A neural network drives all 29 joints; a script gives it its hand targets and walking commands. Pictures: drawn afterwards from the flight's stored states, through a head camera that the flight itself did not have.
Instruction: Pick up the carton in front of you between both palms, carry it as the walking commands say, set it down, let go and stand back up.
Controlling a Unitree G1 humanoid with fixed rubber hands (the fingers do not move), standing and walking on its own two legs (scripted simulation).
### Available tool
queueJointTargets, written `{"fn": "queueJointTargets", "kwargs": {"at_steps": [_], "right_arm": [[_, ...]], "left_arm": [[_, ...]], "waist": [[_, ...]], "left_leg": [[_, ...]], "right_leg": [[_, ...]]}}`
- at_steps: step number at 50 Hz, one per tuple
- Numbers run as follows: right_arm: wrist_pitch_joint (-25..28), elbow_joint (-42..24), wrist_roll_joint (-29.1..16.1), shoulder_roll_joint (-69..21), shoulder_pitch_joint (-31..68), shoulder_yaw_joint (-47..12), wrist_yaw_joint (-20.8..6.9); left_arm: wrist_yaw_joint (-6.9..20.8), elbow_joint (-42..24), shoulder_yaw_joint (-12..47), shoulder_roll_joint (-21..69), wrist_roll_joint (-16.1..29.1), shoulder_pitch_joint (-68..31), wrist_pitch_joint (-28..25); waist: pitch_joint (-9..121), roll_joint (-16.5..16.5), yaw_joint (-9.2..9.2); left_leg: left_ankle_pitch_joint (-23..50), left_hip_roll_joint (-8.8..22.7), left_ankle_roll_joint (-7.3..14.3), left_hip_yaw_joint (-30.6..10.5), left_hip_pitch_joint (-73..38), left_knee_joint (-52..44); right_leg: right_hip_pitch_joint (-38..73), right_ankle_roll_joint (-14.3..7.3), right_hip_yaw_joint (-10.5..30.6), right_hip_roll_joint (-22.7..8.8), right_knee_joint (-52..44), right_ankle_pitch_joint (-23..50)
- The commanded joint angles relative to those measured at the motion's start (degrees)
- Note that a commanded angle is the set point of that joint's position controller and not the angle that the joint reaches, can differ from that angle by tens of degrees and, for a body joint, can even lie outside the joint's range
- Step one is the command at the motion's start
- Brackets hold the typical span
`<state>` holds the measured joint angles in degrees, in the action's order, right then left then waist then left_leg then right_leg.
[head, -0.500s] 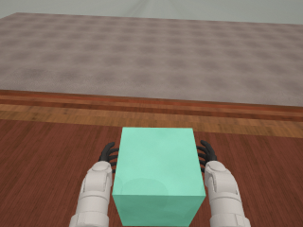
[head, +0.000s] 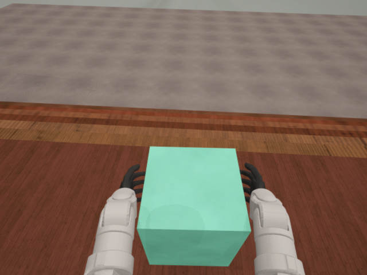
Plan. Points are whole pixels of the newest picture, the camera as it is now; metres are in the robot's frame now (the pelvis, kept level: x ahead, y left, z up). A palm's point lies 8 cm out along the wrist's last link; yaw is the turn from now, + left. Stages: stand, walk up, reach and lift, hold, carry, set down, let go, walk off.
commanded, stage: reach and lift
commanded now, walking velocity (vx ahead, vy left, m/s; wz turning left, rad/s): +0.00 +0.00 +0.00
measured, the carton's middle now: (190, 208) +0.30 -0.01 -0.04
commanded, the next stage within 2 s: hold in 0.38 s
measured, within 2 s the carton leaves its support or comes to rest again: neither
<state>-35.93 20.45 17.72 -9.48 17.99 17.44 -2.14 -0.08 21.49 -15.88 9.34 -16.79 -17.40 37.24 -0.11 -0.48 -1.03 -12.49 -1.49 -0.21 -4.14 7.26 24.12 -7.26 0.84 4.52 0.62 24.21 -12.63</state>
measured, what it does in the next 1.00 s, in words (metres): stands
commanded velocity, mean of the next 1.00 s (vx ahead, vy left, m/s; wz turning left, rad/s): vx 0.00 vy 0.00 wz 0.00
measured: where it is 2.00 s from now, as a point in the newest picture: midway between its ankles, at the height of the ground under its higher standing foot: (185, 268)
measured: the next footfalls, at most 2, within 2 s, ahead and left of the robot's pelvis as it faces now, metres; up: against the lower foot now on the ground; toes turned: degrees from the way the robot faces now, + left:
right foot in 1.58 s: +0.15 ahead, -0.09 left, +0.00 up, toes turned -9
left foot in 1.92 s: +0.56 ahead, +0.07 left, +0.00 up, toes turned +9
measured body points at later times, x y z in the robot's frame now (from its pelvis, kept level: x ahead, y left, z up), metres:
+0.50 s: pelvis +0.00 -0.01 +0.00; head -0.03 +0.00 +0.45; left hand +0.29 +0.14 +0.03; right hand +0.30 -0.16 +0.04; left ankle +0.01 +0.12 -0.74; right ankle +0.01 -0.13 -0.74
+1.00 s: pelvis -0.01 +0.00 +0.00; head -0.05 +0.00 +0.45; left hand +0.30 +0.15 +0.05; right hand +0.30 -0.16 +0.06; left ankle +0.01 +0.12 -0.74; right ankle +0.01 -0.13 -0.74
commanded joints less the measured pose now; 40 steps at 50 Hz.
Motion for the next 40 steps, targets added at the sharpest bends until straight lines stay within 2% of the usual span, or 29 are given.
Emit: {"fn": "queueJointTargets", "kwargs": {"at_steps": [1,6,13,19,24,26,29,32,36,40], "right_arm": [[-0.39,-3.06,-15.63,-53.79,21.03,-34.26,-12.76],[-1.12,-4.70,-15.34,-52.48,17.26,-34.10,-12.07],[-2.19,-6.35,-14.09,-52.19,15.52,-33.57,-11.11],[-2.50,-7.75,-15.12,-52.83,19.49,-35.00,-11.23],[-4.12,-12.75,-19.23,-54.20,23.37,-41.41,-11.55],[-5.43,-10.20,-17.78,-52.44,23.09,-39.26,-11.30],[-6.58,-2.14,-13.36,-48.64,22.61,-30.68,-11.10],[-6.07,2.37,-12.15,-48.73,26.42,-26.68,-11.66],[-4.27,-0.13,-13.66,-52.88,32.59,-30.38,-12.83],[-3.58,-4.12,-15.02,-53.94,35.27,-33.64,-12.91]], "left_arm": [[12.46,-9.15,33.80,53.79,15.26,-25.24,-1.21],[12.33,-11.67,35.14,52.75,15.86,-22.38,-0.50],[13.07,-12.76,35.24,51.12,16.58,-22.23,0.21],[13.31,-12.57,34.68,50.63,16.09,-24.81,0.19],[12.85,-17.73,39.05,51.44,18.40,-27.22,1.84],[12.52,-15.70,36.77,49.74,16.74,-26.91,3.33],[12.36,-9.46,30.36,46.28,12.82,-28.01,4.69],[13.06,-5.71,28.24,46.46,12.68,-32.59,4.63],[14.82,-6.85,32.58,52.61,16.10,-39.12,3.09],[14.74,-9.68,35.55,55.36,17.92,-41.27,2.26]], "waist": [[17.00,2.00,1.69],[15.31,1.80,0.76],[13.21,-0.81,-0.37],[12.58,-1.03,0.67],[16.98,0.26,2.14],[13.20,0.41,2.23],[3.83,0.62,1.50],[1.38,0.76,0.51],[8.55,1.06,-0.49],[15.42,1.69,-0.48]], "left_leg": [[19.63,-3.80,-0.91,-0.72,-7.80,-3.66],[20.53,-3.97,-0.93,-0.64,-8.74,-4.21],[17.37,-4.29,-0.51,-0.54,-7.23,-5.03],[12.24,-4.56,0.11,-0.22,-5.47,-5.02],[12.69,-4.75,0.20,-0.36,-7.60,-4.93],[8.92,-4.51,0.24,-0.06,-6.69,-5.87],[-0.66,-3.79,0.46,0.90,-4.03,-7.23],[-6.16,-3.49,0.42,1.59,-3.07,-6.84],[-4.47,-3.21,-0.07,0.99,-4.05,-6.09],[0.73,-3.15,-0.53,-0.09,-6.01,-5.25]], "right_leg": [[6.19,-0.32,-0.31,4.77,-3.43,18.84],[6.18,-0.10,-0.02,4.94,-4.23,20.06],[6.92,0.10,-0.10,4.74,-5.03,19.39],[7.09,0.23,-0.23,4.43,-4.87,15.55],[8.77,0.43,0.14,4.44,-4.77,16.14],[7.16,0.25,0.12,4.28,-5.79,11.73],[2.46,-0.48,-0.75,3.87,-7.44,0.36],[0.20,-1.06,-1.58,3.63,-7.53,-5.98],[2.23,-1.33,-1.39,3.62,-6.17,-3.40],[4.22,-1.37,-1.27,4.15,-4.62,1.66]]}}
